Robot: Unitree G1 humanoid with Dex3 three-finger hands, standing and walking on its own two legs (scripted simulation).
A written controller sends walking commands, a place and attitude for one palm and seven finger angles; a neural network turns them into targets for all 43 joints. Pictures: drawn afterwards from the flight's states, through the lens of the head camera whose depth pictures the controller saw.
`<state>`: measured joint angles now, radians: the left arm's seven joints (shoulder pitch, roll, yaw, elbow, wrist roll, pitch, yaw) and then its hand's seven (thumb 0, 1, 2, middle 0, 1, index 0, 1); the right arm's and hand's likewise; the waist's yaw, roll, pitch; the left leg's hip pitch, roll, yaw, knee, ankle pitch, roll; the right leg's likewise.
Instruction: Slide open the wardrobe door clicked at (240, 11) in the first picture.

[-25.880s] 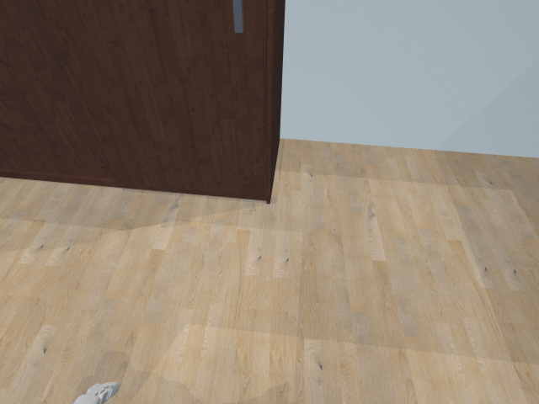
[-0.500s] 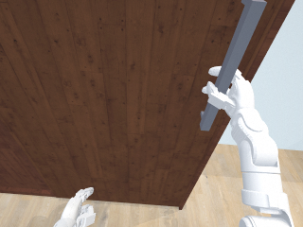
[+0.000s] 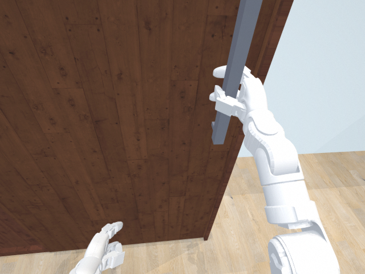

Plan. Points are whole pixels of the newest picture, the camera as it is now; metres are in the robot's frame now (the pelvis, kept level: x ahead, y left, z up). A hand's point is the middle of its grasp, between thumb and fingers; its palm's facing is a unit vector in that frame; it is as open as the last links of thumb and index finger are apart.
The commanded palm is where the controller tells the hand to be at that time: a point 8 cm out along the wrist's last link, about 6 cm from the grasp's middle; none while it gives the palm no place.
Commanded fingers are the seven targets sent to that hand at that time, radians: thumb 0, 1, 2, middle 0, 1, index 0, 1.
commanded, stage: tug the door sideways, standing still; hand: right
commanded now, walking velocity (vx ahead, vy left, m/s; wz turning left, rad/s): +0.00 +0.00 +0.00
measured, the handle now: (228, 76) +0.44 -0.08 +0.25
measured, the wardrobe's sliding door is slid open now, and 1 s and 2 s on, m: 0.00 0.08 0.38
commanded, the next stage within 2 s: step sideways, sliding the door along in 0.26 s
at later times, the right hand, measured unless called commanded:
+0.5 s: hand (202, 103) +0.39 -0.02 +0.22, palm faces -0.14 +0.99 -0.08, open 6.2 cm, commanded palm +0.38 -0.06 +0.23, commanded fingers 0.00 -0.90 -0.90 0.45 1.40 0.45 1.40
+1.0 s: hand (180, 105) +0.39 +0.02 +0.21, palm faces -0.02 +1.00 +0.00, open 5.9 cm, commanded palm +0.37 +0.03 +0.21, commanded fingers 0.00 -0.90 -0.90 0.45 1.40 0.45 1.40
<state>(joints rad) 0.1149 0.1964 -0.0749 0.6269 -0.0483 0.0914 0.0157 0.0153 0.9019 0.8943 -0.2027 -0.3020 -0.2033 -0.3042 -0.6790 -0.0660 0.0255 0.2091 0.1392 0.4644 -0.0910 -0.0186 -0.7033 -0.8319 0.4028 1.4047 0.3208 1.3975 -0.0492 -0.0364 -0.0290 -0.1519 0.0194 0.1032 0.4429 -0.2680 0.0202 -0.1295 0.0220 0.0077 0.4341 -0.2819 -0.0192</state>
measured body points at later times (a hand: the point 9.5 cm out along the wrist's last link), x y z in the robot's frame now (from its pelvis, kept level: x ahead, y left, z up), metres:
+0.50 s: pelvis -0.03 +0.00 -0.01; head -0.03 +0.01 +0.44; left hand +0.11 +0.22 -0.12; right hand +0.39 -0.08 +0.22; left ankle -0.03 +0.10 -0.73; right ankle -0.03 -0.11 -0.74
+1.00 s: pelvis -0.03 +0.11 -0.02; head +0.05 +0.10 +0.42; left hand +0.16 +0.36 -0.12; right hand +0.38 -0.03 +0.21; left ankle -0.02 +0.22 -0.67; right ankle +0.00 -0.02 -0.74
